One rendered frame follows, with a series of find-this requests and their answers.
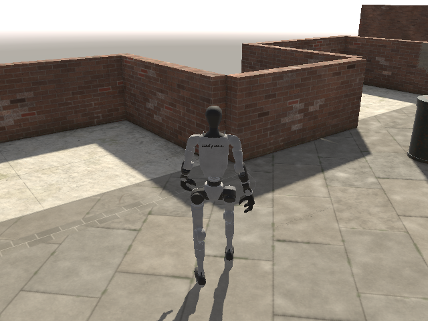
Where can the humanoid robot torso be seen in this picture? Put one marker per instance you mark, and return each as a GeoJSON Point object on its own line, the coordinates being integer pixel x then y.
{"type": "Point", "coordinates": [213, 158]}

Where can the right robot upper arm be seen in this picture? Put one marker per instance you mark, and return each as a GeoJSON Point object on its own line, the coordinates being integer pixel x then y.
{"type": "Point", "coordinates": [237, 153]}

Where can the robot right hand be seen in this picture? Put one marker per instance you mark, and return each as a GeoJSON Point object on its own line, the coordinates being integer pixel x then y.
{"type": "Point", "coordinates": [250, 202]}

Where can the robot left foot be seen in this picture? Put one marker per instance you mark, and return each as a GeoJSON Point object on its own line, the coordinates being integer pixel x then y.
{"type": "Point", "coordinates": [201, 279]}

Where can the robot left hand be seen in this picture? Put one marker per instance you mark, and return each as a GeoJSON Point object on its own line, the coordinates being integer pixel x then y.
{"type": "Point", "coordinates": [189, 181]}

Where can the right robot forearm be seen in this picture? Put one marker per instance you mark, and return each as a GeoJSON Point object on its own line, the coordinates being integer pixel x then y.
{"type": "Point", "coordinates": [245, 182]}

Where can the left robot forearm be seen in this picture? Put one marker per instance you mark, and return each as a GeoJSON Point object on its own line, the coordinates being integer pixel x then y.
{"type": "Point", "coordinates": [184, 173]}

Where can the left robot upper arm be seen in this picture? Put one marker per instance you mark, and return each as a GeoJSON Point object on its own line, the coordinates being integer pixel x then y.
{"type": "Point", "coordinates": [190, 150]}

